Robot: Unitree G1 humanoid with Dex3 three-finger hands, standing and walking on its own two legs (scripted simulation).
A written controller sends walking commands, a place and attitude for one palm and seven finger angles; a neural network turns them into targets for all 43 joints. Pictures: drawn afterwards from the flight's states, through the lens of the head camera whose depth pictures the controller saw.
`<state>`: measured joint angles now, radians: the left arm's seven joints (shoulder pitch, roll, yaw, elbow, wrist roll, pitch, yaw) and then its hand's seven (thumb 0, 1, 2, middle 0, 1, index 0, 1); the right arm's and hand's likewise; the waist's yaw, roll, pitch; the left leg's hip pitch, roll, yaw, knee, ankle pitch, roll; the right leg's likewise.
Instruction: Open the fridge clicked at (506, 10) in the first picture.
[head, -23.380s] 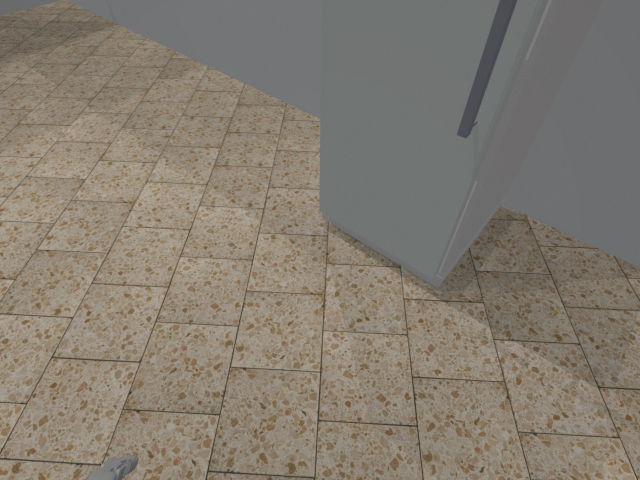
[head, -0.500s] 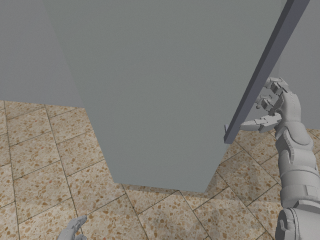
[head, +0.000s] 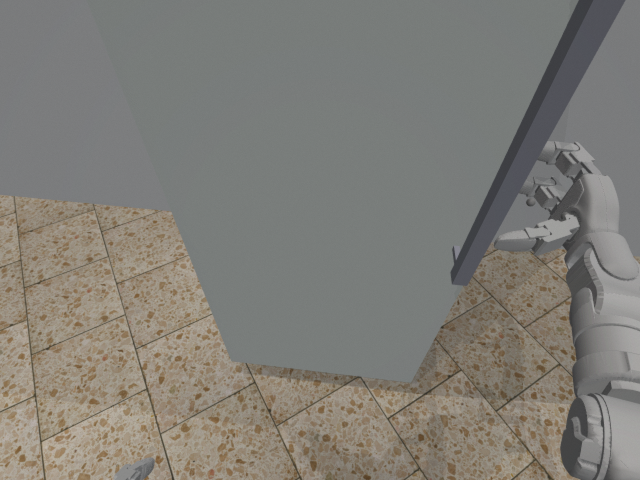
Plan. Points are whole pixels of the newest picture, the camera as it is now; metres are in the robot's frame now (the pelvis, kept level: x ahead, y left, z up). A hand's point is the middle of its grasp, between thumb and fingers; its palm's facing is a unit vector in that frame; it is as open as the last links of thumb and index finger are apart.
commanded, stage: slide the fingers in behind the handle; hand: right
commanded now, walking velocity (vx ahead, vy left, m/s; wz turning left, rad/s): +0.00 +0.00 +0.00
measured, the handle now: (505, 168) +0.47 -0.17 +0.17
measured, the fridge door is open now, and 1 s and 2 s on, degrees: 0 0 0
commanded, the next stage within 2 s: grip the handle and tug to test in 1.92 s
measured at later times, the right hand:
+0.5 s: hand (524, 210) +0.43 -0.19 +0.14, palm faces +0.01 +1.00 +0.01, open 14.0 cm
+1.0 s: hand (509, 210) +0.42 -0.18 +0.14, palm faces +0.01 +1.00 +0.02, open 14.0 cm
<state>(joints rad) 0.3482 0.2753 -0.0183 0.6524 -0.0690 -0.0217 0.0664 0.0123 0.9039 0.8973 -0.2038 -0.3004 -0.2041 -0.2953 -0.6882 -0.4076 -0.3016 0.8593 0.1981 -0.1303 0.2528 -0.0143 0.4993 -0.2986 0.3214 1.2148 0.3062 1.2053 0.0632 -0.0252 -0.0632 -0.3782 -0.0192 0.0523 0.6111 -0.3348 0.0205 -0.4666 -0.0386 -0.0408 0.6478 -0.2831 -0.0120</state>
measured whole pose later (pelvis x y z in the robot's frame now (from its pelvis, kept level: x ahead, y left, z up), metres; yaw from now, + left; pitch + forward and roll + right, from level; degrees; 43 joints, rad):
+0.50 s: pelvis +0.00 -0.01 +0.00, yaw +0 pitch +5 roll +1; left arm 0.34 0.26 -0.03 0.64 -0.06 -0.03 0.05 0.01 0.90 0.90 -0.21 -0.30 -0.21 -0.30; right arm -0.65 -0.36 -0.26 0.80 0.19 -0.13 0.21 -0.01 0.50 -0.30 0.31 1.20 0.30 1.20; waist 0.06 -0.02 -0.06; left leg -0.38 -0.01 0.04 0.62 -0.34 0.01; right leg -0.47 -0.03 -0.05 0.66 -0.29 -0.02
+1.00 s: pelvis +0.00 +0.00 +0.00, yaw +0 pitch +5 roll +1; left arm 0.32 0.26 -0.02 0.64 -0.07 -0.02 0.05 0.01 0.90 0.90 -0.20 -0.30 -0.20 -0.30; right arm -0.61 -0.32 -0.24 0.72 0.20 -0.07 0.19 -0.01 0.50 -0.30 0.30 1.20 0.30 1.20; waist 0.04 -0.03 -0.07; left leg -0.35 -0.02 0.05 0.60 -0.34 0.02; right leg -0.44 -0.03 -0.04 0.64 -0.29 -0.01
